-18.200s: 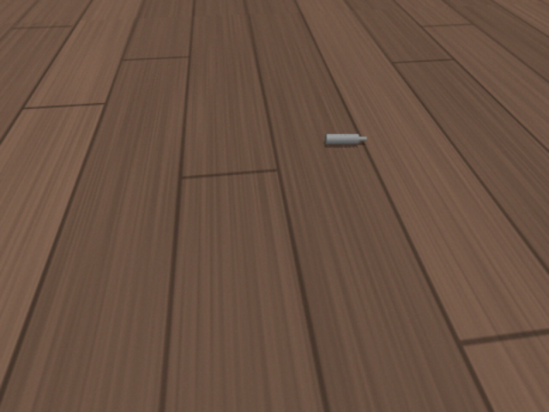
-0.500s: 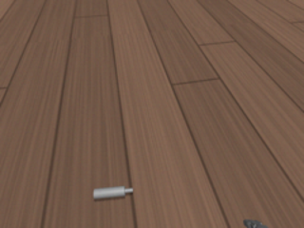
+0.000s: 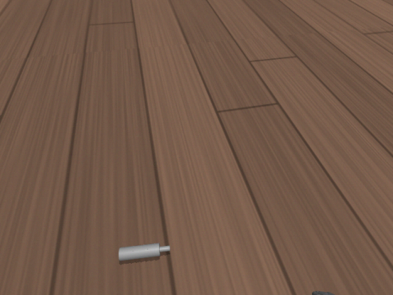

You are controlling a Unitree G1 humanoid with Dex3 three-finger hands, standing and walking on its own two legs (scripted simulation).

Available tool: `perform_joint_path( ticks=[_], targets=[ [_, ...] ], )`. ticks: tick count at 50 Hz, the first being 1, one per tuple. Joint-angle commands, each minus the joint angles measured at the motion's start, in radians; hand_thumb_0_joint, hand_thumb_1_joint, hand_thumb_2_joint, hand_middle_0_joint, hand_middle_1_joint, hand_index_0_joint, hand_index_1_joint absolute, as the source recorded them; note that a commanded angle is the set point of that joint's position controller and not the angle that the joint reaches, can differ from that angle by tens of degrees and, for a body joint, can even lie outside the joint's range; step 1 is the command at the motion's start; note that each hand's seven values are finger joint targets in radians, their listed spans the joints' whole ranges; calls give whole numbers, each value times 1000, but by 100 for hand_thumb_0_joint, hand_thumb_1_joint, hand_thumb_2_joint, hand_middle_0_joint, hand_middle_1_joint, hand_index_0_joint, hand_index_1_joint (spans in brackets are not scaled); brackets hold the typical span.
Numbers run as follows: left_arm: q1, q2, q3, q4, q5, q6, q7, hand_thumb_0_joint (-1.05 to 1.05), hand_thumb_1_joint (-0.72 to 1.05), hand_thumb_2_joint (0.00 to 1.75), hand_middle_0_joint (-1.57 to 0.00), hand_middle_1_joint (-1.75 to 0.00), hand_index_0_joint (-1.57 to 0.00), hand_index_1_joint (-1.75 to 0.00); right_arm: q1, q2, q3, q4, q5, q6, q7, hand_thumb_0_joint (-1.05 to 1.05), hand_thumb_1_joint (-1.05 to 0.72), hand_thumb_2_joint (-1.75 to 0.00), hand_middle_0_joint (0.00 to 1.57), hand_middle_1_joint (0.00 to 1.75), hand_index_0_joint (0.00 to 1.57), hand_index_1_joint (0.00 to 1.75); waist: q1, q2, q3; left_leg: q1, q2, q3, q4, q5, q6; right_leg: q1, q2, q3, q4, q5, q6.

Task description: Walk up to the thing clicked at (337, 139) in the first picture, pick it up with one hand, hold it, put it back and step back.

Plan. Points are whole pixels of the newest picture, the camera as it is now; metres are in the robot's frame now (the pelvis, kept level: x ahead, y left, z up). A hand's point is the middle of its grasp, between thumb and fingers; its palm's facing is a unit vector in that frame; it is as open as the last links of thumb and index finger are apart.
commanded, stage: stand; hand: left
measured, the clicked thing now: (145, 251) +0.42 +0.22 -0.75
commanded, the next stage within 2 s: walk up in 0.34 s
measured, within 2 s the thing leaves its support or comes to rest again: neither
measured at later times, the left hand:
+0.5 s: hand out of the picture +0.06 +0.26 -0.17, palm faces -0.01 -0.92 -0.38, open 7.4 cm
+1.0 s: hand out of the picture -0.07 +0.23 -0.16, palm faces +0.09 -0.89 -0.45, open 7.4 cm
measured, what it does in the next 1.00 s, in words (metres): walks backwards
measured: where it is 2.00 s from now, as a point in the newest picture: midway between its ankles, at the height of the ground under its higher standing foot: outside the picture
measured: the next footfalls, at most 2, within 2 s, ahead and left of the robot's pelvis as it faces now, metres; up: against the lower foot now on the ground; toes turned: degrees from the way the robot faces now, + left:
left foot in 1.06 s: -0.18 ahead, +0.10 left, +0.00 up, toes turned +5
right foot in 1.44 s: -0.30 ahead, -0.15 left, +0.00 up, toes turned +3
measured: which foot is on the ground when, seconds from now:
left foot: down 0.00-0.64, up 0.66-1.00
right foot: down 0.00-1.00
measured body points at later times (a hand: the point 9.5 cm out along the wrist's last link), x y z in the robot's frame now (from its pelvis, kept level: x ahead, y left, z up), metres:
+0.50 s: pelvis -0.04 -0.01 -0.01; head +0.03 +0.00 +0.43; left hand +0.06 +0.31 -0.14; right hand +0.08 -0.31 -0.14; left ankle +0.06 +0.13 -0.74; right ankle -0.07 -0.14 -0.73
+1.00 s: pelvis -0.16 -0.04 -0.02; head -0.06 -0.06 +0.41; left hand -0.07 +0.28 -0.13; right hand -0.04 -0.35 -0.17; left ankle -0.22 +0.09 -0.72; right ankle -0.10 -0.14 -0.74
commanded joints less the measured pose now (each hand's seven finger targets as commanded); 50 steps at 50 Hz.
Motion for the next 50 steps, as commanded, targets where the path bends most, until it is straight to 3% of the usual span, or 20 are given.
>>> perform_joint_path(
  ticks=[1,12,16,17,18,21,23,24,26,27,29,30,31,32,33,34,37,44,47,50],
  targets=[
    [-13,204,35,-47,-1,-17,11,0,90,90,-20,-30,-20,-30,-67,-219,-44,-62,5,-20,-17,0,-90,-90,20,30,20,30,7,21,-73,130,107,-137,-66,6,27,-142,-87,48,-72,72,-45],
    [0,213,30,-54,-2,-24,15,0,90,90,-20,-30,-20,-30,-47,-215,-47,-52,6,-21,-15,0,-90,-90,20,30,20,30,3,-6,-120,172,104,-115,-15,154,36,-130,-101,56,-73,177,-40],
    [3,215,28,-53,-2,-23,16,0,90,90,-20,-30,-20,-30,-43,-212,-46,-49,9,-15,-15,0,-90,-90,20,30,20,30,-4,0,-87,163,100,-113,-26,75,32,-154,-100,57,-87,116,-42],
    [-24,262,50,-73,-17,-4,26,0,90,90,-20,-30,-20,-30,-63,-269,-62,-56,10,2,-15,0,-90,-90,20,30,20,30,-12,9,47,62,100,-126,39,340,51,-230,-71,46,42,319,-43],
    [3,241,51,-87,-25,4,32,0,90,90,-20,-30,-20,-30,-40,-256,-63,-65,17,8,-18,0,-90,-90,20,30,20,30,-6,24,-2,83,120,-124,62,452,71,-209,-57,12,94,349,-45],
    [59,202,48,-120,-29,17,34,0,90,90,-20,-30,-20,-30,-13,-289,-82,-102,24,18,-19,0,-90,-90,20,30,20,30,-7,96,-170,139,211,-189,37,564,168,-174,17,-29,305,228,-49],
    [89,196,55,-134,-23,38,29,0,90,90,-20,-30,-20,-30,-40,-308,-98,-140,15,25,-24,0,-90,-90,20,30,20,30,-1,205,-219,96,288,-266,-15,461,234,-192,51,-19,488,-190,-60],
    [97,194,58,-143,-18,47,27,0,90,90,-20,-30,-20,-30,-47,-309,-102,-155,5,28,-28,0,-90,-90,20,30,20,30,-4,219,-232,65,309,-282,-28,378,257,-207,41,5,578,-295,-61],
    [152,190,64,-151,-18,58,20,0,90,90,-20,-30,-20,-30,-91,-315,-111,-205,-11,39,-32,0,-90,-90,20,30,20,30,20,230,-237,-15,302,-245,-9,259,261,-201,22,18,623,-291,-73],
    [187,185,69,-146,-19,59,19,0,90,90,-20,-30,-20,-30,-118,-305,-110,-224,-17,45,-33,0,-90,-90,20,30,20,30,42,208,-237,-53,281,-213,30,251,250,-183,15,13,584,-243,-73],
    [233,179,76,-144,-10,47,22,0,90,90,-20,-30,-20,-30,-168,-285,-103,-246,-9,60,-32,0,-90,-90,20,30,20,30,93,172,-194,-91,202,-169,143,149,174,-153,-4,3,275,-37,-56],
    [233,209,86,-154,4,36,29,0,90,90,-20,-30,-20,-30,-178,-245,-90,-251,4,69,-29,0,-90,-90,20,30,20,30,107,50,-133,-122,106,-131,265,23,110,-189,-67,92,63,56,-38],
    [178,313,115,-177,22,28,34,0,90,90,-20,-30,-20,-30,-158,-187,-77,-260,16,73,-29,0,-90,-90,20,30,20,30,70,-211,-55,-284,-81,-94,417,-244,46,-205,-201,331,-13,233,-57],
    [82,372,128,-233,30,27,35,0,90,90,-20,-30,-20,-30,-92,-173,-75,-256,11,80,-37,0,-90,-90,20,30,20,30,35,-218,-13,-312,-152,-166,569,-478,18,-305,-298,396,-30,271,-151],
    [4,358,122,-273,35,25,31,0,90,90,-20,-30,-20,-30,-15,-201,-86,-239,10,86,-38,0,-90,-90,20,30,20,30,-12,-152,-6,-249,-148,-198,722,-495,20,-397,-320,342,-11,301,-246],
    [-45,373,125,-295,43,15,38,0,90,90,-20,-30,-20,-30,12,-212,-93,-236,7,87,-39,0,-90,-90,20,30,20,30,-15,-201,-35,-249,-143,-215,825,-472,34,-437,-361,398,-15,337,-294],
    [-131,282,114,-332,37,5,40,0,90,90,-20,-30,-20,-30,64,-267,-104,-219,24,74,-33,0,-90,-90,20,30,20,30,-52,-145,-55,-253,-145,-226,881,-331,14,-329,-198,171,75,394,-197],
    [147,230,110,-321,12,12,74,0,90,90,-20,-30,-20,-30,-16,-213,-69,-304,-5,55,-49,0,-90,-90,20,30,20,30,97,-122,-136,-408,-89,-175,645,-446,-10,158,-276,208,235,765,-242],
    [176,259,120,-339,7,15,82,0,90,90,-20,-30,-20,-30,5,-220,-77,-322,-12,59,-43,0,-90,-90,20,30,20,30,104,-170,-174,-333,-54,-133,482,-450,-3,178,-298,220,259,837,-245],
    [105,274,121,-371,-1,20,76,0,90,90,-20,-30,-20,-30,107,-230,-92,-293,-10,63,-33,0,-90,-90,20,30,20,30,52,-200,-245,-177,-47,-79,353,-395,15,101,-280,181,279,790,-218]
  ],
)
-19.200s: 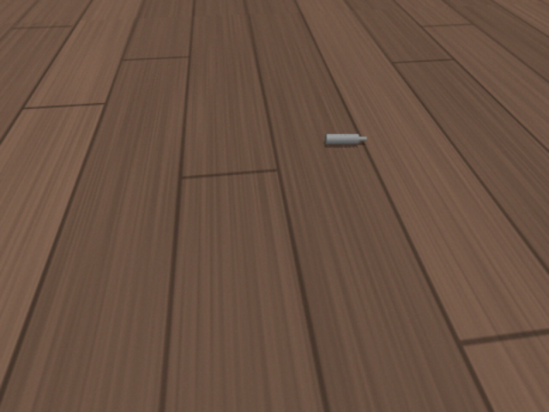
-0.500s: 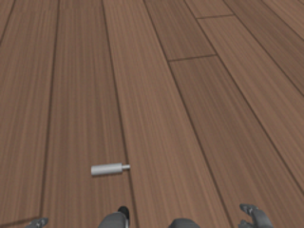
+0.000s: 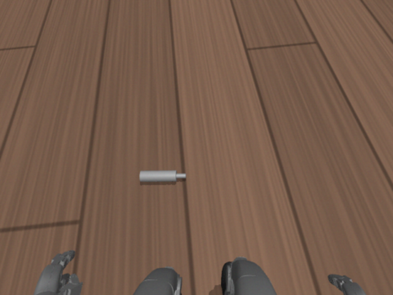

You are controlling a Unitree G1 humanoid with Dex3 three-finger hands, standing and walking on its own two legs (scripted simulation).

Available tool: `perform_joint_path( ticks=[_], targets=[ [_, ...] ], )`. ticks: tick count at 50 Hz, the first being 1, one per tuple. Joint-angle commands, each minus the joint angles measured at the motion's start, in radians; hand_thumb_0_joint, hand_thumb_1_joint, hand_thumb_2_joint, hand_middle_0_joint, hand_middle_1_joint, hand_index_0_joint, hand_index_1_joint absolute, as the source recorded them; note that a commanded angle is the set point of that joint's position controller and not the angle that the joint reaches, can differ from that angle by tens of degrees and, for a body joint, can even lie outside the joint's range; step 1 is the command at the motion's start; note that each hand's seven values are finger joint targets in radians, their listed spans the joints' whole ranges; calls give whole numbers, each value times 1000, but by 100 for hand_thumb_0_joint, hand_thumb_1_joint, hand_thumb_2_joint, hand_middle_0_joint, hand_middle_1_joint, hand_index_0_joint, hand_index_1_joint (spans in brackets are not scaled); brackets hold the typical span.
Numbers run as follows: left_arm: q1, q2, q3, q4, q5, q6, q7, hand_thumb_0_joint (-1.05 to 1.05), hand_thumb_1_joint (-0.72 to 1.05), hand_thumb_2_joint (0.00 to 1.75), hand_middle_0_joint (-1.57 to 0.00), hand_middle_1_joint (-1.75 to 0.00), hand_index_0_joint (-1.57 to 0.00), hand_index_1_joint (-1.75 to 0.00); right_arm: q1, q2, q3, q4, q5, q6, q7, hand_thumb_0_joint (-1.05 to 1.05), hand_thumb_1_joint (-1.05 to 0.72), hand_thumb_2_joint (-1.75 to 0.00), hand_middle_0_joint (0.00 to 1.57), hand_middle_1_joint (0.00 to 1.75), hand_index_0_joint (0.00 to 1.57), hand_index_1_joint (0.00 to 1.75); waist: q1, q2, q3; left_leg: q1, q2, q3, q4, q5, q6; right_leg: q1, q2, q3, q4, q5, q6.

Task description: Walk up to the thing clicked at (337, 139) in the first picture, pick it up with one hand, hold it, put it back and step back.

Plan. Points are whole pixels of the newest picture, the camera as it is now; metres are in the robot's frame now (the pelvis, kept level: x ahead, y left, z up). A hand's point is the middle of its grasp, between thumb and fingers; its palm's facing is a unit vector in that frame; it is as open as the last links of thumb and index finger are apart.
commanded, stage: walk up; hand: left
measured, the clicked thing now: (163, 176) +0.61 +0.20 -0.73
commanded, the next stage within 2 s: stand in 1.78 s
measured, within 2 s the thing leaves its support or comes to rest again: neither
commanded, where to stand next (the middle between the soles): +0.21 +0.01 m, yaw -3 degrees
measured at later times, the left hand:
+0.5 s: hand out of the picture -0.10 +0.31 -0.14, palm faces -0.10 -0.89 -0.44, open 7.4 cm
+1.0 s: hand out of the picture -0.03 +0.31 -0.13, palm faces -0.11 -0.92 -0.38, open 7.4 cm
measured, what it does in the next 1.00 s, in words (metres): walks backwards: left foot, then right foot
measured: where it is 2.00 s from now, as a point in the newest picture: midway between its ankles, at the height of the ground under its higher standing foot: outside the picture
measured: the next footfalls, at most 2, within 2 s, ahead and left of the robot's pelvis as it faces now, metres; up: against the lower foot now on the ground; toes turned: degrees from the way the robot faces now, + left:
left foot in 0.06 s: -0.01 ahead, +0.14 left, +0.00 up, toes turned -1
right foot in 0.44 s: -0.15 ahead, -0.09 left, +0.00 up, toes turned -3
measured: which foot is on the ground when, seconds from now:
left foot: up 0.00-0.04, down 0.06-0.48, up 0.50-0.70, down 0.72-1.00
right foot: down 0.00-0.10, up 0.12-0.42, down 0.44-0.74, up 0.76-0.98, down 1.00-1.00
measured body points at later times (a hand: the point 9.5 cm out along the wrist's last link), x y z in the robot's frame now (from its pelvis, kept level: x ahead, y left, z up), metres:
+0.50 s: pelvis -0.15 +0.03 +0.00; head -0.12 +0.01 +0.45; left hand -0.09 +0.35 -0.11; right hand -0.04 -0.28 -0.12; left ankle -0.05 +0.14 -0.71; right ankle -0.19 -0.09 -0.72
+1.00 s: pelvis -0.17 +0.05 +0.01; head -0.15 +0.05 +0.46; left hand -0.02 +0.35 -0.10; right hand -0.15 -0.27 -0.11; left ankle -0.16 +0.19 -0.72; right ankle -0.16 -0.08 -0.72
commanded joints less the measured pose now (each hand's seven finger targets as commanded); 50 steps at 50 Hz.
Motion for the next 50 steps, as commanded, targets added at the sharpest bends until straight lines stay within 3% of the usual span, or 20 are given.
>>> perform_joint_path(
  ticks=[1,3,5,6,11,16,20,22,23,24,25,28,32,35,37,38,39,42,46,50],
  targets=[
    [84,307,84,-49,-10,2,15,0,90,90,-20,-30,-20,-30,98,-163,-61,-74,3,-27,-2,0,-90,-90,20,30,20,30,10,-242,-417,4,20,53,-193,69,24,395,-241,281,-60,695,-142],
    [13,316,77,-72,-12,6,7,0,90,90,-20,-30,-20,-30,165,-176,-77,-52,1,-23,8,0,-90,-90,20,30,20,30,-59,-175,-401,152,41,53,-324,308,65,189,-196,236,-24,406,-79],
    [-30,241,62,-91,-20,5,8,0,90,90,-20,-30,-20,-30,69,-283,-95,-96,-9,-14,18,0,-90,-90,20,30,20,30,-67,192,-337,120,331,-318,-465,526,250,-52,91,30,251,-159,20],
    [-74,256,78,-81,-5,7,17,0,90,90,-20,-30,-20,-30,44,-341,-107,-112,-15,-17,19,0,-90,-90,20,30,20,30,-110,272,-279,-55,442,-472,-561,527,365,-19,143,162,500,-446,37],
    [118,242,80,24,-20,16,1,0,90,90,-20,-30,-20,-30,-128,-189,-63,-162,-21,-29,0,0,-90,-90,20,30,20,30,36,76,-159,-38,263,-151,-491,495,222,-92,159,231,660,-232,19],
    [113,213,54,17,-5,-29,-16,0,90,90,-20,-30,-20,-30,3,-189,-74,-136,-8,-46,6,0,-90,-90,20,30,20,30,-46,128,-266,284,273,-158,-437,321,247,-76,72,181,167,-246,69],
    [212,225,57,94,8,-58,-21,0,90,90,-20,-30,-20,-30,-10,-225,-85,-141,-14,-24,21,0,-90,-90,20,30,20,30,-22,104,-305,143,241,-103,-379,164,206,201,100,78,-259,-123,33],
    [255,286,80,116,26,-68,-19,0,90,90,-20,-30,-20,-30,-16,-158,-64,-147,0,-23,24,0,-90,-90,20,30,20,30,10,-63,-282,-109,169,-44,-211,58,117,342,1,313,-338,-147,-28],
    [221,345,94,88,35,-73,-19,0,90,90,-20,-30,-20,-30,-27,-111,-48,-164,4,-26,29,0,-90,-90,20,30,20,30,14,-238,-233,-269,38,20,-81,-10,33,296,-190,623,-405,-334,-101],
    [128,426,102,49,41,-63,-17,0,90,90,-20,-30,-20,-30,-108,-159,-66,-162,-5,-25,16,0,-90,-90,20,30,20,30,64,-261,-166,-133,52,-90,56,-36,6,-35,-349,741,-465,-463,-237],
    [26,409,100,30,35,-65,-15,0,90,90,-20,-30,-20,-30,-71,-204,-86,-138,-1,-25,18,0,-90,-90,20,30,20,30,14,-237,-94,-40,92,-140,144,29,4,-173,-344,706,-469,-523,-233],
    [21,273,72,36,17,-75,-17,0,90,90,-20,-30,-20,-30,13,-147,-62,-79,17,-50,26,0,-90,-90,20,30,20,30,-32,-167,-144,-121,3,-57,72,125,-1,91,-138,351,-322,6,-127],
    [111,293,78,51,27,-68,-34,0,90,90,-20,-30,-20,-30,-6,-137,-49,-81,7,-82,28,0,-90,-90,20,30,20,30,39,-255,-192,-69,26,42,-193,37,-10,221,-125,325,-290,-61,-112],
    [83,280,63,36,11,-40,-45,0,90,90,-20,-30,-20,-30,99,-130,-62,-31,2,-108,18,0,-90,-90,20,30,20,30,-13,-224,-237,144,-6,98,-509,223,0,188,-92,261,-141,44,-81],
    [116,159,30,23,-8,-34,-47,0,90,90,-20,-30,-20,-30,159,-211,-87,-20,-19,-134,2,0,-90,-90,20,30,20,30,-17,55,-314,345,269,-326,-597,341,79,-14,41,159,154,-63,3],
    [69,223,48,45,-13,-28,-37,0,90,90,-20,-30,-20,-30,126,-298,-97,-26,-14,-132,5,0,-90,-90,20,30,20,30,-31,93,-256,212,376,-495,-599,133,218,-66,59,159,199,-310,12],
    [42,272,57,49,-1,-29,-36,0,90,90,-20,-30,-20,-30,104,-314,-107,-31,-12,-134,7,0,-90,-90,20,30,20,30,-40,78,-187,99,410,-533,-626,16,275,-48,20,209,256,-315,5],
    [72,240,51,63,-9,-44,-53,0,90,90,-20,-30,-20,-30,68,-212,-74,-49,-17,-142,8,0,-90,-90,20,30,20,30,-1,106,-152,183,273,-266,-565,230,198,-82,1,188,158,-243,-3],
    [32,219,50,69,-4,-44,-64,0,90,90,-20,-30,-20,-30,115,-231,-80,-39,-12,-135,10,0,-90,-90,20,30,20,30,-38,152,-178,140,240,-206,-537,314,182,34,40,106,19,-189,12],
    [134,221,57,131,5,-60,-52,0,90,90,-20,-30,-20,-30,35,-158,-48,-72,15,-111,10,0,-90,-90,20,30,20,30,44,64,-244,-42,152,-51,-328,342,100,365,67,81,-272,55,0]
  ],
)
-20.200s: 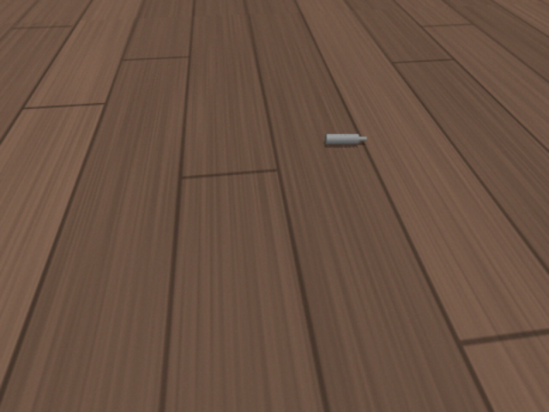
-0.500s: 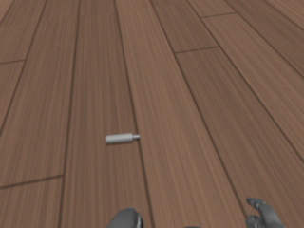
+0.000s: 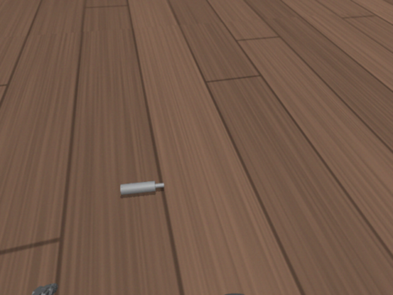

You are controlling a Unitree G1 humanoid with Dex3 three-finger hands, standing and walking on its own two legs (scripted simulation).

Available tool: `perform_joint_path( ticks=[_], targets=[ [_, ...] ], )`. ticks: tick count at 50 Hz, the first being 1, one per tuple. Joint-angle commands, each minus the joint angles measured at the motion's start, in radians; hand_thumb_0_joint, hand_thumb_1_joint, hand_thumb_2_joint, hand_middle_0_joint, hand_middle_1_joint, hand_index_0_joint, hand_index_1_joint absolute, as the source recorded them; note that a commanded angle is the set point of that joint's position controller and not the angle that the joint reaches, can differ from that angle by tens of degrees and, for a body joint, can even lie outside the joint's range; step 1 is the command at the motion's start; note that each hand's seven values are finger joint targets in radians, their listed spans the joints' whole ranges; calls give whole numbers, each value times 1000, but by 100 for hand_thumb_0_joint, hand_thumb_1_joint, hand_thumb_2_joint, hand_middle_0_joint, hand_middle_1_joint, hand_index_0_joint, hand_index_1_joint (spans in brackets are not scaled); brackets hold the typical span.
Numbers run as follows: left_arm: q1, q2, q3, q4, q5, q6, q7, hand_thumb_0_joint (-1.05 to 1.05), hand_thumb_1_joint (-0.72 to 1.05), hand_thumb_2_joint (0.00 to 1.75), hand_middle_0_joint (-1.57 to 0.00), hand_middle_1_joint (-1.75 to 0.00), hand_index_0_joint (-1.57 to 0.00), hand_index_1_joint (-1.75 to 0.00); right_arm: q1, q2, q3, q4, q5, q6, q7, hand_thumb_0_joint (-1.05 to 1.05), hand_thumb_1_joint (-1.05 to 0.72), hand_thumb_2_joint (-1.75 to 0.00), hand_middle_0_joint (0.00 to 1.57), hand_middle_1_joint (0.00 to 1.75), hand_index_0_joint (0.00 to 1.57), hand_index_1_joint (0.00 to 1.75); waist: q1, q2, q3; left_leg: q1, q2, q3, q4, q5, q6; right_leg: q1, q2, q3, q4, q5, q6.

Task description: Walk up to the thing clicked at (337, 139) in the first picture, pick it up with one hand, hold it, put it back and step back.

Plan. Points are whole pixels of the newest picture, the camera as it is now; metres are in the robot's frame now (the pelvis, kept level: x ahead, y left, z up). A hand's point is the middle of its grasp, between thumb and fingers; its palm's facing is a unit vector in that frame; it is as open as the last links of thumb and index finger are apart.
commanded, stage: walk up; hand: left
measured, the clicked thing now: (142, 187) +0.76 +0.23 -0.74
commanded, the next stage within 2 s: stand in 0.78 s
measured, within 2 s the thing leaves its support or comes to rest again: neither
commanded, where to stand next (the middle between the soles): +0.38 +0.00 m, yaw +3 degrees
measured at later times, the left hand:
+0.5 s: hand out of the picture +0.12 +0.26 -0.15, palm faces +0.03 -0.94 -0.33, open 7.4 cm
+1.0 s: hand out of the picture +0.12 +0.25 -0.14, palm faces +0.01 -0.94 -0.35, open 7.4 cm
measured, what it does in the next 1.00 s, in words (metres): stands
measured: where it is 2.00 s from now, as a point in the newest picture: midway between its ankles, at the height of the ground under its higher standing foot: outside the picture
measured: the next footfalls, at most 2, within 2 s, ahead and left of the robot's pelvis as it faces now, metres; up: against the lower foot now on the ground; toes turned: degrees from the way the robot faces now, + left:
none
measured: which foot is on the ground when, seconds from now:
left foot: down 0.00-1.00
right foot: down 0.00-1.00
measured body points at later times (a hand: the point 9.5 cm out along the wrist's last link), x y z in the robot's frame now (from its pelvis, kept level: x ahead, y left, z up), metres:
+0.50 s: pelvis +0.04 +0.00 +0.01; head +0.06 +0.01 +0.46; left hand +0.12 +0.31 -0.13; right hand +0.15 -0.28 -0.12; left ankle +0.04 +0.13 -0.73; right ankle +0.03 -0.13 -0.73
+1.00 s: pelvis +0.03 +0.00 +0.02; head +0.04 +0.00 +0.47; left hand +0.12 +0.30 -0.11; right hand +0.14 -0.29 -0.12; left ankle +0.04 +0.13 -0.73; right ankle +0.03 -0.13 -0.73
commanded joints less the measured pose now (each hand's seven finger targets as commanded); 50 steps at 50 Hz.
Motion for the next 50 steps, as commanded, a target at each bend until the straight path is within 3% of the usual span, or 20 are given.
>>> perform_joint_path(
  ticks=[1,2,3,4,7,10,11,12,13,14,15,16,17,19,20,24,27,35,42,50],
  targets=[
    [110,195,58,-9,14,-42,24,0,90,90,-20,-30,-20,-30,-95,-166,-28,-106,37,-5,-26,0,-90,-90,20,30,20,30,98,26,-123,-247,44,-70,103,104,61,342,-65,137,-240,182,-45],
    [98,253,68,-20,14,-47,29,0,90,90,-20,-30,-20,-30,-87,-120,-14,-116,40,-4,-30,0,-90,-90,20,30,20,30,92,-139,-111,-359,-64,-32,227,-110,19,331,-248,408,-337,92,-118],
    [23,289,70,-47,13,-46,25,0,90,90,-20,-30,-20,-30,-66,-178,-31,-92,31,3,-39,0,-90,-90,20,30,20,30,78,-105,-89,-272,-29,-61,329,-264,17,172,-363,483,-357,-32,-220],
    [-45,280,68,-67,10,-43,21,0,90,90,-20,-30,-20,-30,-13,-216,-45,-62,27,1,-39,0,-90,-90,20,30,20,30,46,-108,-46,-203,3,-63,353,-271,13,64,-373,474,-344,-22,-252],
    [-79,204,42,-68,3,-47,22,0,90,90,-20,-30,-20,-30,-6,-189,-34,-33,33,-12,-31,0,-90,-90,20,30,20,30,26,-132,-43,-152,12,-37,205,-181,21,61,-248,239,-284,220,-170],
    [-74,201,33,-53,-6,-44,19,0,90,90,-20,-30,-20,-30,-6,-169,-26,-17,25,-16,-26,0,-90,-90,20,30,20,30,32,-154,-69,-47,-9,31,25,-40,17,63,-182,158,-205,369,-122],
    [-94,207,30,-56,-10,-37,17,0,90,90,-20,-30,-20,-30,18,-162,-27,-8,21,-20,-28,0,-90,-90,20,30,20,30,5,-157,-91,9,-15,48,-97,59,20,64,-176,126,-158,425,-107],
    [-86,185,23,-56,-15,-32,15,0,90,90,-20,-30,-20,-30,20,-172,-32,3,17,-24,-31,0,-90,-90,20,30,20,30,6,-110,-116,79,-8,24,-156,178,24,52,-153,100,-110,460,-74],
    [-105,164,15,-62,-21,-28,16,0,90,90,-20,-30,-20,-30,24,-191,-43,8,12,-27,-36,0,-90,-90,20,30,20,30,-3,-75,-142,121,48,-48,-165,302,41,32,-124,77,-57,426,-43],
    [-76,129,5,-62,-33,-24,15,0,90,90,-20,-30,-20,-30,-18,-229,-45,-2,9,-30,-39,0,-90,-90,20,30,20,30,29,36,-151,127,161,-190,-204,356,81,-5,-61,44,-16,302,-3],
    [-63,127,6,-39,-37,-17,16,0,90,90,-20,-30,-20,-30,-98,-267,-47,-19,12,-31,-36,0,-90,-90,20,30,20,30,57,80,-118,32,233,-262,-219,257,149,19,-11,9,-29,89,9],
    [-48,144,9,-9,-33,-14,20,0,90,90,-20,-30,-20,-30,-149,-276,-46,-20,17,-27,-32,0,-90,-90,20,30,20,30,67,108,-90,-57,238,-241,-210,194,170,105,-24,14,-64,19,1],
    [-50,143,6,2,-26,-20,21,0,90,90,-20,-30,-20,-30,-174,-251,-39,-12,15,-24,-28,0,-90,-90,20,30,20,30,72,104,-80,-62,205,-196,-199,222,134,137,-33,20,-124,71,-3],
    [-54,160,8,14,-24,-33,20,0,90,90,-20,-30,-20,-30,-167,-210,-24,-8,22,-25,-31,0,-90,-90,20,30,20,30,59,112,-113,-7,118,-96,-159,347,69,166,-71,60,-156,303,-16],
    [-52,170,6,17,-26,-36,20,0,90,90,-20,-30,-20,-30,-152,-204,-22,0,25,-25,-34,0,-90,-90,20,30,20,30,49,116,-131,13,97,-71,-139,391,55,173,-81,63,-149,378,-21],
    [-68,170,-1,42,-27,-36,27,0,90,90,-20,-30,-20,-30,-178,-192,-21,24,31,-17,-34,0,-90,-90,20,30,20,30,41,69,-169,79,94,-48,-121,446,51,184,-93,55,-181,454,-20],
    [-80,167,-4,52,-26,-35,29,0,90,90,-20,-30,-20,-30,-191,-190,-21,37,32,-14,-35,0,-90,-90,20,30,20,30,38,54,-178,103,101,-45,-136,472,54,190,-94,49,-192,471,-14],
    [-104,158,-5,84,-19,-32,28,0,90,90,-20,-30,-20,-30,-238,-178,-15,65,27,-9,-31,0,-90,-90,20,30,20,30,41,1,-146,108,97,-38,-181,374,48,186,-98,59,-251,431,-6],
    [-114,153,-21,117,-17,-32,27,0,90,90,-20,-30,-20,-30,-257,-190,-8,83,33,-11,-23,0,-90,-90,20,30,20,30,35,47,-138,137,114,-58,-228,412,42,202,-110,59,-294,430,4],
    [-115,162,-25,142,-14,-34,25,0,90,90,-20,-30,-20,-30,-242,-193,0,103,33,-8,-20,0,-90,-90,20,30,20,30,36,20,-120,124,108,-56,-272,283,36,192,-110,62,-341,327,9]
  ],
)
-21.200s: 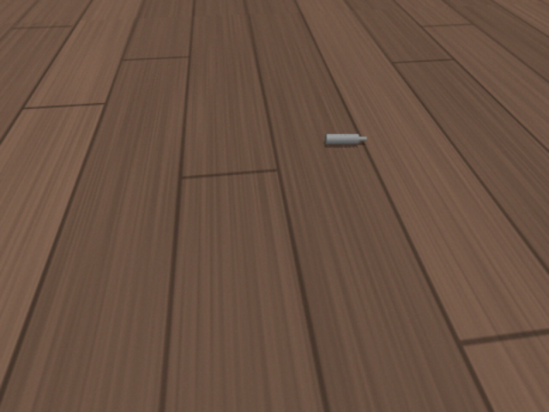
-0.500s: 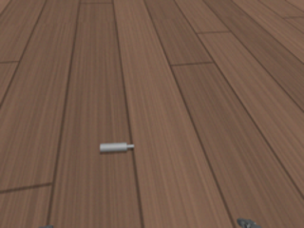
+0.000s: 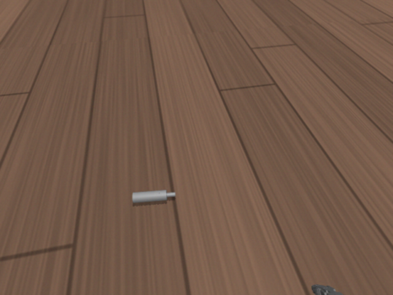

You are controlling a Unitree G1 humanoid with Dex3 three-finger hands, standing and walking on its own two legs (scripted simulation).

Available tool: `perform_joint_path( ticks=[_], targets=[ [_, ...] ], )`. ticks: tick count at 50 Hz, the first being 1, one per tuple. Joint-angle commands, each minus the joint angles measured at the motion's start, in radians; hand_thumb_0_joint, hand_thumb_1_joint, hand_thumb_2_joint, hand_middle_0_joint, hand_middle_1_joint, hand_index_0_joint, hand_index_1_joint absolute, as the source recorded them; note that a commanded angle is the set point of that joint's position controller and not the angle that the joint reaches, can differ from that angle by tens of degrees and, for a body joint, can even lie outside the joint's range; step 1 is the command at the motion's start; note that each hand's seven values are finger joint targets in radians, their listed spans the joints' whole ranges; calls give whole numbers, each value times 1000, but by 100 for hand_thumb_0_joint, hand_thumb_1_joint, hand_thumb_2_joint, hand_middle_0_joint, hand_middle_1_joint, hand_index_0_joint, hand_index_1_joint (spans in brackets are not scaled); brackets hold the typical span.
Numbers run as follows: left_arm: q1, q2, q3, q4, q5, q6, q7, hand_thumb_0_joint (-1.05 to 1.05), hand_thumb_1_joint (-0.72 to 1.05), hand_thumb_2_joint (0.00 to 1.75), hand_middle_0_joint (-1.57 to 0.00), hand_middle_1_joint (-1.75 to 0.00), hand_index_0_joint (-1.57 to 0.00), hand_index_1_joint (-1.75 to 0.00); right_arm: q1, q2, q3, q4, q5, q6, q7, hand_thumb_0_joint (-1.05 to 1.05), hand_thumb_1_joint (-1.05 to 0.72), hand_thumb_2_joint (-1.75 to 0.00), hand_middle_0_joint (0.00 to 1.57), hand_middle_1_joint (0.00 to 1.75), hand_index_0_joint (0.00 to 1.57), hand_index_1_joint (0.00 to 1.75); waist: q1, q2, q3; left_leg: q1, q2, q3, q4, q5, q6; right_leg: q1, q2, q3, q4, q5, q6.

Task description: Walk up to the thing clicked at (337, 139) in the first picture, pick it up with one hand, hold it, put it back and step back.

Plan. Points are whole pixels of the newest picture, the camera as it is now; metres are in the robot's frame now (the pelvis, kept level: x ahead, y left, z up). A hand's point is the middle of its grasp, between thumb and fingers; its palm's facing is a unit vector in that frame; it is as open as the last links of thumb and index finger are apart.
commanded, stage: stand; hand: left
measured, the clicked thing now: (154, 195) +0.73 +0.22 -0.75
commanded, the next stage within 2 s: walk up in 0.78 s
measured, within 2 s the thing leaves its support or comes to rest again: neither
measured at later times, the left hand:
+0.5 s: hand out of the picture +0.06 +0.25 -0.15, palm faces -0.03 -0.94 -0.35, open 7.4 cm
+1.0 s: hand out of the picture +0.07 +0.28 -0.16, palm faces +0.02 -0.93 -0.36, open 7.4 cm
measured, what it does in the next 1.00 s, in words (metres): stands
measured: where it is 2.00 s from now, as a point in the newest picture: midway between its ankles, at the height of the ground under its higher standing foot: (198, 284)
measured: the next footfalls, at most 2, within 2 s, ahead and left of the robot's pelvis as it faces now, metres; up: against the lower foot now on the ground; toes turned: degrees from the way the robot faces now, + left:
right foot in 1.38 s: +0.33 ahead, -0.11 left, +0.00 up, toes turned -1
left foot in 1.78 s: +0.35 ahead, +0.11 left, +0.00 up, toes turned +3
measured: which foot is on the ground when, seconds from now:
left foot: down 0.00-1.00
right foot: down 0.00-1.00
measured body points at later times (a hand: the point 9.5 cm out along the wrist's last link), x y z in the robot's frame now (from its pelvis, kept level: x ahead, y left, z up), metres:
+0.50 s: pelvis -0.01 +0.00 +0.00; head +0.00 -0.01 +0.45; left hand +0.06 +0.30 -0.13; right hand +0.05 -0.30 -0.14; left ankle +0.01 +0.13 -0.75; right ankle -0.01 -0.13 -0.75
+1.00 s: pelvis +0.03 +0.00 -0.01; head +0.03 +0.01 +0.43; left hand +0.07 +0.33 -0.14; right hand +0.09 -0.32 -0.14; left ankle +0.01 +0.13 -0.75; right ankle -0.01 -0.13 -0.75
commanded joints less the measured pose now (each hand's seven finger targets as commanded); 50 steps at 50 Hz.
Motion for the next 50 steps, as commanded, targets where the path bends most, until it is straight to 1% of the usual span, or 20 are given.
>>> perform_joint_path(
  ticks=[1,10,14,17,23,25,30,38,39,40,41,42,43,44,45,46,47,48,49,50],
  targets=[
    [-40,224,38,-48,-3,-26,10,0,90,90,-20,-30,-20,-30,-53,-206,-38,-57,4,-21,-14,0,-90,-90,20,30,20,30,4,-17,-111,32,111,-91,-56,143,30,1,-110,87,-65,137,-33],
    [-34,224,32,-42,-1,-24,8,0,90,90,-20,-30,-20,-30,-21,-214,-38,-38,-1,-18,-11,0,-90,-90,20,30,20,30,2,-20,-75,-21,106,-101,-84,-8,27,-38,-102,91,-94,-22,-31],
    [-27,227,33,-40,0,-24,7,0,90,90,-20,-30,-20,-30,3,-213,-36,-34,-2,-19,-12,0,-90,-90,20,30,20,30,-4,-10,-86,-26,109,-104,-87,-2,29,-30,-107,93,-81,10,-33],
    [-20,225,29,-42,-1,-26,7,0,90,90,-20,-30,-20,-30,2,-217,-34,-34,-1,-21,-13,0,-90,-90,20,30,20,30,2,-4,-105,-12,113,-105,-72,60,31,-15,-111,95,-74,66,-34],
    [-10,227,26,-41,-3,-23,8,0,90,90,-20,-30,-20,-30,14,-215,-31,-31,0,-20,-14,0,-90,-90,20,30,20,30,2,-19,-87,-20,111,-107,-77,61,28,-33,-106,88,-73,47,-35],
    [-13,226,24,-42,-3,-26,8,0,90,90,-20,-30,-20,-30,18,-215,-30,-32,2,-20,-13,0,-90,-90,20,30,20,30,-2,-28,-95,-8,114,-105,-62,97,30,-27,-110,91,-73,83,-34],
    [-4,232,25,-45,-3,-25,9,0,90,90,-20,-30,-20,-30,28,-216,-27,-29,2,-19,-15,0,-90,-90,20,30,20,30,-4,-13,-91,-10,110,-99,-65,74,29,-32,-112,94,-74,81,-35],
    [-6,226,22,-46,-5,-27,9,0,90,90,-20,-30,-20,-30,18,-216,-23,-33,3,-20,-15,0,-90,-90,20,30,20,30,-1,-6,-101,-4,115,-98,-58,143,27,-11,-113,88,-63,139,-33],
    [57,285,73,-101,11,-31,-13,0,90,90,-20,-30,-20,-30,83,-282,-75,-84,-10,-29,2,0,-90,-90,20,30,20,30,2,-17,-182,13,60,-85,12,-319,88,13,-47,61,8,-289,-76],
    [79,286,83,-92,21,-28,-20,0,90,90,-20,-30,-20,-30,96,-287,-84,-85,-21,-28,9,0,-90,-90,20,30,20,30,10,-9,-107,-75,79,-126,15,-492,104,-50,-58,94,29,-455,-95],
    [82,283,88,-101,26,-26,-24,0,90,90,-20,-30,-20,-30,91,-283,-85,-95,-24,-27,11,0,-90,-90,20,30,20,30,14,-10,-51,-116,82,-140,16,-532,107,-110,-70,125,29,-510,-106],
    [80,279,93,-112,26,-25,-29,0,90,90,-20,-30,-20,-30,67,-274,-85,-116,-24,-26,16,0,-90,-90,20,30,20,30,20,-19,11,-178,79,-149,25,-536,109,-148,-75,145,23,-531,-109],
    [78,271,95,-129,24,-26,-32,0,90,90,-20,-30,-20,-30,62,-253,-85,-132,-27,-29,19,0,-90,-90,20,30,20,30,23,-33,59,-224,72,-145,43,-471,104,-152,-89,168,21,-493,-119],
    [91,268,100,-138,24,-28,-32,0,90,90,-20,-30,-20,-30,46,-243,-86,-147,-27,-35,19,0,-90,-90,20,30,20,30,35,-32,87,-256,63,-138,73,-387,99,-134,-100,188,15,-424,-130],
    [120,272,102,-141,23,-33,-31,0,90,90,-20,-30,-20,-30,41,-231,-86,-162,-24,-42,20,0,-90,-90,20,30,20,30,48,-57,64,-271,52,-116,125,-296,96,-67,-123,219,0,-337,-148],
    [154,295,109,-141,22,-37,-27,0,90,90,-20,-30,-20,-30,38,-215,-87,-175,-22,-47,19,0,-90,-90,20,30,20,30,54,-116,34,-316,18,-51,193,-210,77,25,-165,272,-37,-251,-173],
    [171,322,118,-150,22,-38,-27,0,90,90,-20,-30,-20,-30,34,-205,-87,-189,-21,-50,19,0,-90,-90,20,30,20,30,59,-159,27,-362,-12,21,244,-180,54,88,-221,320,-72,-181,-206],
    [153,338,125,-170,24,-39,-28,0,90,90,-20,-30,-20,-30,43,-207,-88,-201,-23,-51,19,0,-90,-90,20,30,20,30,54,-163,20,-362,15,5,276,-221,49,83,-265,349,-86,-155,-232],
    [144,333,127,-189,27,-38,-30,0,90,90,-20,-30,-20,-30,47,-214,-92,-211,-22,-51,24,0,-90,-90,20,30,20,30,51,-151,7,-333,18,-6,264,-295,56,55,-255,333,-100,-231,-236],
    [91,352,126,-215,30,-34,-33,0,90,90,-20,-30,-20,-30,121,-209,-96,-199,-20,-56,24,0,-90,-90,20,30,20,30,6,-183,20,-245,24,6,192,-287,64,-28,-263,301,-54,-242,-234]
  ],
)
